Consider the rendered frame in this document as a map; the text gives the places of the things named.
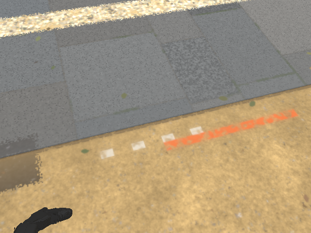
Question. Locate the robot left hand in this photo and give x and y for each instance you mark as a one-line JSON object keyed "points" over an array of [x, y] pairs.
{"points": [[42, 219]]}

